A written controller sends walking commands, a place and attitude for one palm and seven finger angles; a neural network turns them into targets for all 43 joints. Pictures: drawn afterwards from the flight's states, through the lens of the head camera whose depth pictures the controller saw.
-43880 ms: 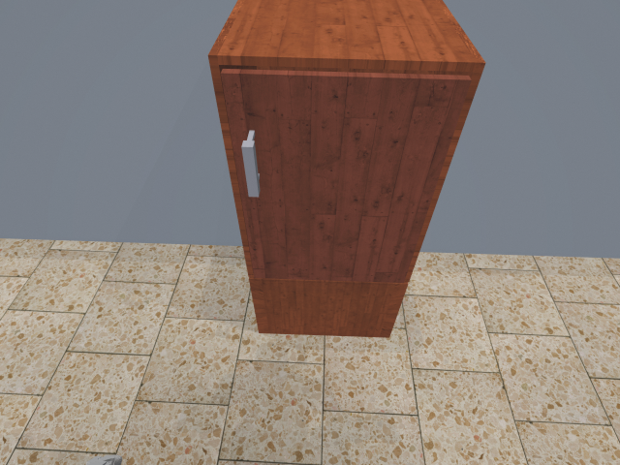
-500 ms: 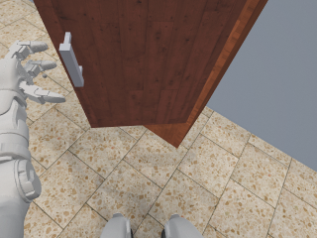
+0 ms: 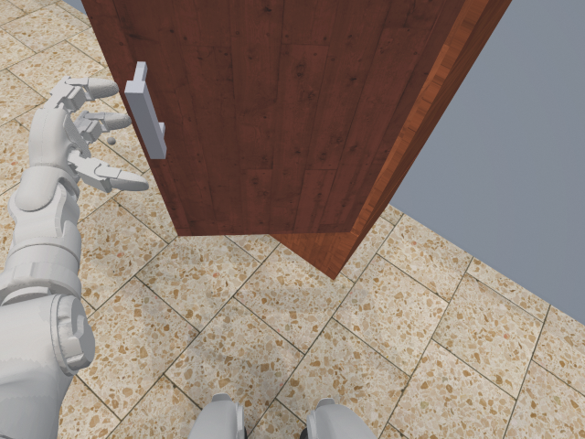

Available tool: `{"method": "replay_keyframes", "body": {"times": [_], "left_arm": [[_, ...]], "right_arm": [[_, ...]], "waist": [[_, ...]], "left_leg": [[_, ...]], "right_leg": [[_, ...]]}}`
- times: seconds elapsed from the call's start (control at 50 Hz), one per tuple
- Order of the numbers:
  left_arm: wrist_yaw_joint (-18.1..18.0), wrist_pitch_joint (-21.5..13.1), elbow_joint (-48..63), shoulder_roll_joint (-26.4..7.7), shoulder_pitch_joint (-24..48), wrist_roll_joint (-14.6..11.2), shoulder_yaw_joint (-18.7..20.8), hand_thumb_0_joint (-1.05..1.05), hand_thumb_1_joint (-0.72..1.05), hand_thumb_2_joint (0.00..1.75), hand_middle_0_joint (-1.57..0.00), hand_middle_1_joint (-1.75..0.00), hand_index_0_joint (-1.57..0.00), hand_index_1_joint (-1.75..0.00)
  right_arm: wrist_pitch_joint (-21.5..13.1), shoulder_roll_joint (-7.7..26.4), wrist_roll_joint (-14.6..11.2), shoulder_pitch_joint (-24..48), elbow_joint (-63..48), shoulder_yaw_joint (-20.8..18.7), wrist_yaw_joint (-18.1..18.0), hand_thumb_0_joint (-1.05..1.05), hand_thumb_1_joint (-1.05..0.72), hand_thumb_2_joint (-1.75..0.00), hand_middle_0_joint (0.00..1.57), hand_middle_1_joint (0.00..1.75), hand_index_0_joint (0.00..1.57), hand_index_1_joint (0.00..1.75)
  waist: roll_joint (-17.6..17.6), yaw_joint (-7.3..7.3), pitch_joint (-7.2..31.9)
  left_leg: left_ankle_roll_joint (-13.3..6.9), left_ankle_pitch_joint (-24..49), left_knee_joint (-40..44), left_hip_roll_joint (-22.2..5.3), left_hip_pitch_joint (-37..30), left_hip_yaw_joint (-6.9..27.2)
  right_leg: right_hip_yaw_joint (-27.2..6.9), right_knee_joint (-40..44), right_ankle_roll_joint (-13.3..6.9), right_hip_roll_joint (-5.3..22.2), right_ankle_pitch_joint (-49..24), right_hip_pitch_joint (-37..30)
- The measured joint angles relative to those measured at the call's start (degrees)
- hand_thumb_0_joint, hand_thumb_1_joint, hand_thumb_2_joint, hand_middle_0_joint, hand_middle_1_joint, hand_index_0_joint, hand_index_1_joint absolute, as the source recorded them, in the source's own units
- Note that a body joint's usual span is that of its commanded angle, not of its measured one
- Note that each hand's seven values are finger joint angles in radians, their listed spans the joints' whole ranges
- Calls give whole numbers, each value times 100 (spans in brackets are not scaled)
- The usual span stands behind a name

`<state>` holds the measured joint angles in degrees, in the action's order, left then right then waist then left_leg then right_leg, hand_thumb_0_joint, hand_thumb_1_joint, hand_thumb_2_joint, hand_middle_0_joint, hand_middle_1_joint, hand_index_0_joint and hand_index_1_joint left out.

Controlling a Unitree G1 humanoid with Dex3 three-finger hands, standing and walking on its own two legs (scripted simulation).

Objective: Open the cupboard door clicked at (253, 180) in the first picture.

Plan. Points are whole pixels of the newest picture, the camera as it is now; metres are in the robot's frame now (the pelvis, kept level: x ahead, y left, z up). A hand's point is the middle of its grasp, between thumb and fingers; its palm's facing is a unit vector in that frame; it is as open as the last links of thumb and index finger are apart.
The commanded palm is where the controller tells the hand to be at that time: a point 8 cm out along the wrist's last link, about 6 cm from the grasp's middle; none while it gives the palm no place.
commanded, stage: move the hooked fingers beside the handle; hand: left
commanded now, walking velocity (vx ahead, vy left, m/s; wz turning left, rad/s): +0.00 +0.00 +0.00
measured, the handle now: (150, 112) +0.54 +0.17 +0.09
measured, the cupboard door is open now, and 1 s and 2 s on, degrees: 41 40 39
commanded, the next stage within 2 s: slide the fingers in behind the handle in 0.06 s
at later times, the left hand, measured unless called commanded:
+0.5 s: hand (116, 140) +0.49 +0.21 +0.09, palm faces +0.02 -1.00 +0.02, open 14.0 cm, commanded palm +0.47 +0.25 +0.09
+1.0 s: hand (136, 141) +0.49 +0.19 +0.08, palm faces +0.02 -1.00 +0.00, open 13.9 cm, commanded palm +0.47 +0.22 +0.09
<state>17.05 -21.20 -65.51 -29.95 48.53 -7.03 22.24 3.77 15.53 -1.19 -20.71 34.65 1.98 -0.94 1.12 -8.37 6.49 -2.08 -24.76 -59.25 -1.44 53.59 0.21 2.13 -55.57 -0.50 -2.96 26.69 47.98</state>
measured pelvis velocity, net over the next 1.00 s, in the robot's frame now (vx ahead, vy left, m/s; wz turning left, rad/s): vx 0.00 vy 0.00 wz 0.01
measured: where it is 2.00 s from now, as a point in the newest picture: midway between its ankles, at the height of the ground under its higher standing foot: outside the picture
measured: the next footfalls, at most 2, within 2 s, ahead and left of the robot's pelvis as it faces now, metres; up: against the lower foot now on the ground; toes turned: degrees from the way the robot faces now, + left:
none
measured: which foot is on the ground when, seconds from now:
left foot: down 0.00-1.00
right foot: down 0.00-1.00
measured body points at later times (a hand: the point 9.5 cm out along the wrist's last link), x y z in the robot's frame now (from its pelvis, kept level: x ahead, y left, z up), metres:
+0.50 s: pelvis +0.00 +0.00 +0.00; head +0.11 +0.02 +0.43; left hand +0.48 +0.26 +0.09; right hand +0.00 -0.28 -0.10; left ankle +0.03 +0.09 -0.67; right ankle +0.00 -0.12 -0.67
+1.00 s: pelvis +0.00 +0.00 +0.00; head +0.11 +0.03 +0.43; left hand +0.49 +0.24 +0.08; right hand +0.02 -0.26 -0.11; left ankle +0.03 +0.09 -0.67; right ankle +0.00 -0.12 -0.67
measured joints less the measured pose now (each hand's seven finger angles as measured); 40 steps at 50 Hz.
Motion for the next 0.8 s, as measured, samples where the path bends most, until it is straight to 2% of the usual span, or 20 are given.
{"method": "replay_keyframes", "body": {"times": [0.14, 0.3, 0.42, 0.56, 0.7, 0.8], "left_arm": [[113, 74, -193, -304, 39, 10, 181, -1, -50, 30, -31, -120, -30, -120], [360, 76, -163, -426, 27, -161, 145, -1, -50, 30, -30, -120, -30, -120], [236, 120, -59, -213, 77, -156, -23, -1, -50, 30, -30, -120, -30, -120], [-80, 55, -6, -26, 36, -73, 32, -1, -50, 30, -30, -120, -30, -121], [-85, 45, 16, 103, 5, -93, -151, -1, -50, 30, -30, -120, -30, -121], [-205, 29, -3, 232, 28, -76, -142, -1, -50, 30, -30, -120, -30, -120]], "right_arm": [[31, 16, -27, -111, -12, 42, -32, 0, -90, -90, 20, 30, 20, 30], [42, 70, -52, -294, 117, -1, -65, 0, -90, -90, 20, 30, 20, 30], [4, 87, -21, -297, 186, -61, -48, 0, -90, -90, 20, 30, 20, 30], [-26, 33, 8, -226, 120, -55, 12, 0, -90, -90, 20, 30, 20, 30], [-29, -42, 6, -164, 101, -26, 49, 0, -90, -90, 20, 30, 20, 30], [-39, -65, 21, -134, 66, -12, 74, 0, -90, -90, 20, 30, 20, 30]], "waist": [[5, -84, -30], [3, -62, -33], [5, -53, -22], [8, -61, 1], [25, -20, 35], [20, -19, 43]], "left_leg": [[34, 10, 4, -49, 12, -5], [58, 20, 2, -70, 59, 39], [52, 22, -18, -45, 112, 60], [31, 3, -21, -37, 78, 31], [13, -11, -4, -22, 14, 21], [-1, -21, -16, -10, 9, 5]], "right_leg": [[-9, -14, -37, -48, -16, 36], [30, 13, -61, -73, -33, 63], [52, 2, -53, -52, -27, 100], [23, -6, -34, -42, -13, 73], [13, 24, -15, -28, -6, 2], [-2, 4, 0, -14, 7, 3]]}}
